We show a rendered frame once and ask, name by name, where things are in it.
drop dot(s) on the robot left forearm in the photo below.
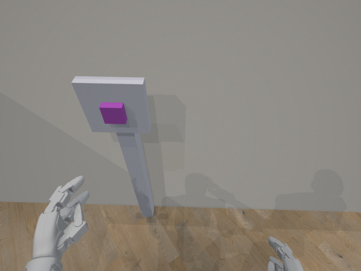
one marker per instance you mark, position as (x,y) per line
(44,263)

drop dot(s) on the robot left hand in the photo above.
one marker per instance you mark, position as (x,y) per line
(53,222)

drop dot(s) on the robot right hand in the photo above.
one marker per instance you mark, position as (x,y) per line
(285,255)

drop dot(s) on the button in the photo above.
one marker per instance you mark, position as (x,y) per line
(113,113)

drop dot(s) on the panel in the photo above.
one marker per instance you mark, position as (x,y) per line
(131,91)

